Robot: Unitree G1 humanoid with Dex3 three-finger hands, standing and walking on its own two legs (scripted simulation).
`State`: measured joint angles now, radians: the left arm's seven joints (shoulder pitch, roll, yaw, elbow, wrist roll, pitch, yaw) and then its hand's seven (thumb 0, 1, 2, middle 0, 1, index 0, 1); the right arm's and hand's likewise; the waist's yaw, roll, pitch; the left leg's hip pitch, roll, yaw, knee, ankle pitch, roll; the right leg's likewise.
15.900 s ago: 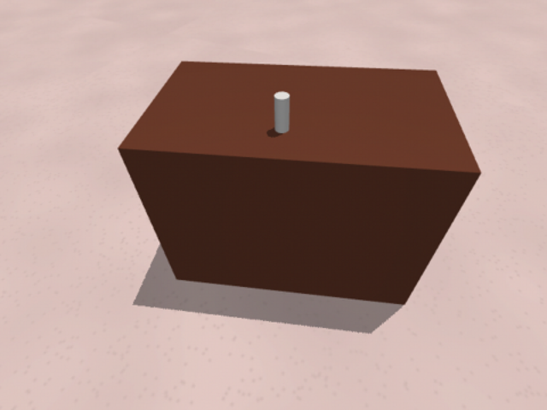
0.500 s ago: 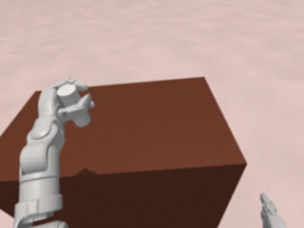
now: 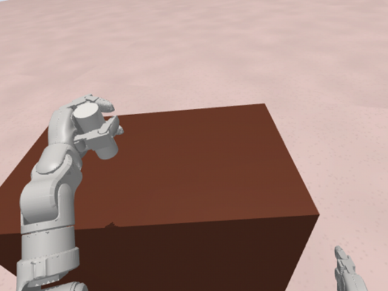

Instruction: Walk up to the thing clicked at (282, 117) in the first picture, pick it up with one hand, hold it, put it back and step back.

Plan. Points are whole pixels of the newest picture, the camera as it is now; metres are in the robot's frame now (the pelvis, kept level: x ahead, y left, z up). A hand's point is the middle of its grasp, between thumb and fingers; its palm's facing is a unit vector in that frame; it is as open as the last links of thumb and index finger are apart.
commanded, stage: hold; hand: left
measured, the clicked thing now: (98, 132) +0.35 +0.19 +0.23
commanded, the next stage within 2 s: none
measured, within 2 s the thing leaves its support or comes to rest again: neither
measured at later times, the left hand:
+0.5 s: hand (102, 125) +0.34 +0.17 +0.26, palm faces +0.12 -0.99 +0.03, open 5.0 cm
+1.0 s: hand (100, 126) +0.34 +0.17 +0.26, palm faces +0.12 -0.99 +0.03, open 5.0 cm
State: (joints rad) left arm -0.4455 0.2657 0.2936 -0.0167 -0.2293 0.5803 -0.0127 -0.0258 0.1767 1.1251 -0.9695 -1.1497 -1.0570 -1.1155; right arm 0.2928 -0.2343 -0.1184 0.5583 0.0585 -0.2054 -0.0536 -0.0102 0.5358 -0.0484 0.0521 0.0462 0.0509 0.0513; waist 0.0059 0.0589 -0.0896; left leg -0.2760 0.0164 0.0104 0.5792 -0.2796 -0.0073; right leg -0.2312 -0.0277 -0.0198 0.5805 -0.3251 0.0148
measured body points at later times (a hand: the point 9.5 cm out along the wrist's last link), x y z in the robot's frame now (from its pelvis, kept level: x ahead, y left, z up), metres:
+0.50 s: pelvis -0.01 +0.00 +0.00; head -0.06 -0.03 +0.45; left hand +0.33 +0.22 +0.26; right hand +0.16 -0.26 -0.06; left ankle +0.02 +0.12 -0.73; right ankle -0.01 -0.13 -0.73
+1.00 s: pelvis -0.01 +0.00 +0.00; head -0.06 -0.03 +0.45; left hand +0.32 +0.23 +0.26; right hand +0.16 -0.26 -0.06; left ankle +0.02 +0.12 -0.73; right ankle -0.01 -0.13 -0.73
